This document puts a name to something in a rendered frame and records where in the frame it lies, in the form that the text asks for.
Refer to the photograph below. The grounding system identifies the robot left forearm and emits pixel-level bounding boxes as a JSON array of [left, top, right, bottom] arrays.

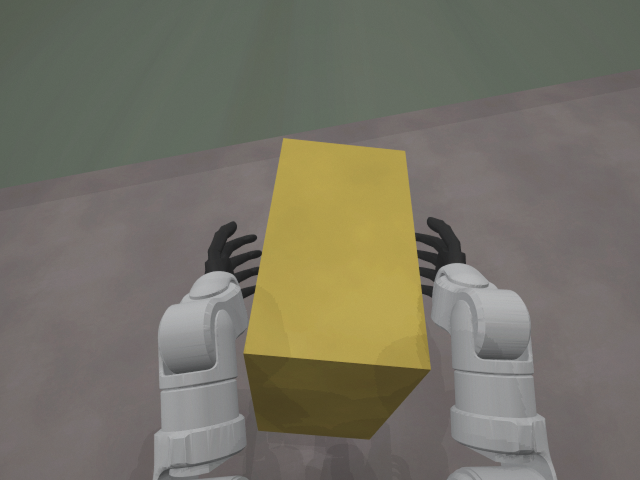
[[153, 271, 249, 480]]

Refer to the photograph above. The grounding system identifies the robot right hand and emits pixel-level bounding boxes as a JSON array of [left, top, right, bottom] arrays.
[[415, 217, 466, 298]]

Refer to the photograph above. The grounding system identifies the robot left hand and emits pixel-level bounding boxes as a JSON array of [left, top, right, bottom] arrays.
[[204, 221, 262, 299]]

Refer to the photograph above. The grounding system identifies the robot right forearm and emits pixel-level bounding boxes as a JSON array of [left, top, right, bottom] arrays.
[[431, 263, 557, 480]]

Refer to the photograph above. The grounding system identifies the carton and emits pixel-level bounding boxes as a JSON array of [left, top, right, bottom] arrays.
[[243, 138, 431, 440]]

